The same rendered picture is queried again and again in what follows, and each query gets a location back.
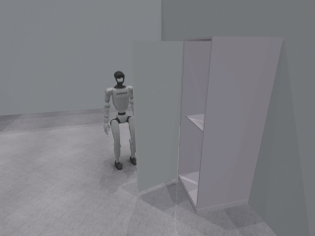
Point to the right robot forearm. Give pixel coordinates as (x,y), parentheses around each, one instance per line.
(106,114)

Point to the humanoid robot head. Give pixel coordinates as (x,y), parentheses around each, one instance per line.
(119,75)

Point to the robot left shin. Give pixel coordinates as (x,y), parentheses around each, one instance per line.
(133,149)

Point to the robot left upper arm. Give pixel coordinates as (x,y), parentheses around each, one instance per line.
(131,101)

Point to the robot right upper arm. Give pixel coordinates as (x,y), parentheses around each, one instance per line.
(108,93)

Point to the robot right hand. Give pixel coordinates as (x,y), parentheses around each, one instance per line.
(106,126)

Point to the fridge door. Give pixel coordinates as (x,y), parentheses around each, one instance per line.
(156,82)

